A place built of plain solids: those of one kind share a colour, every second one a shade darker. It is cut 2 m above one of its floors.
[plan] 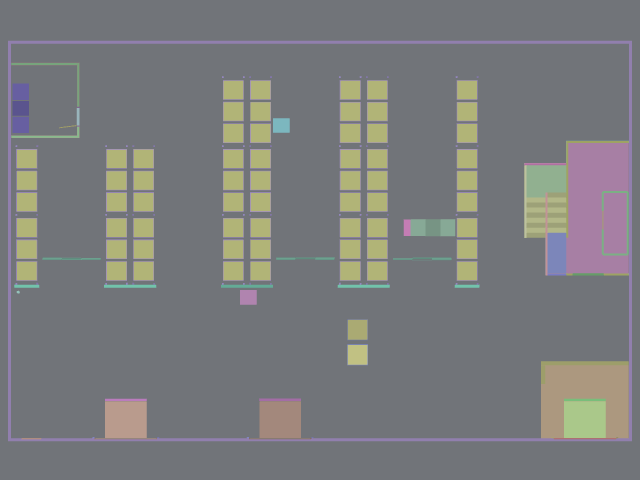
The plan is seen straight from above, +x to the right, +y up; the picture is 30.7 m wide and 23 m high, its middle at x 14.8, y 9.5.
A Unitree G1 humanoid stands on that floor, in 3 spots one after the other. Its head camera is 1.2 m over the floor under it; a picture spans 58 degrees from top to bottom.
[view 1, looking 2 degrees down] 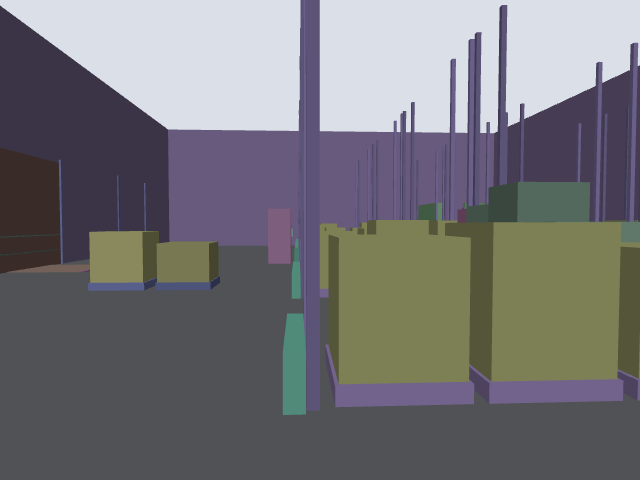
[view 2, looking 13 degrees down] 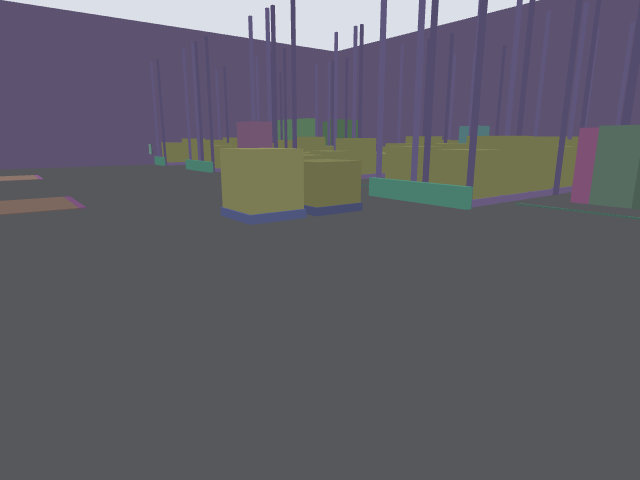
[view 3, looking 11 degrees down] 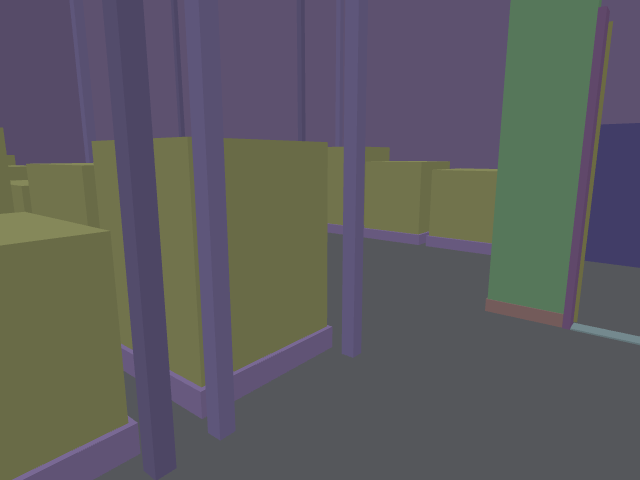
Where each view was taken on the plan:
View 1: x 25.15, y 7.30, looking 177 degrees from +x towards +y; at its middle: row_load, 7.14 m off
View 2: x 22.63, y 0.60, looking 143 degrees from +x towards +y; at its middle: ground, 5.33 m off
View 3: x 6.61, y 15.42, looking -141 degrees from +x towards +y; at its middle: row_load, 2.58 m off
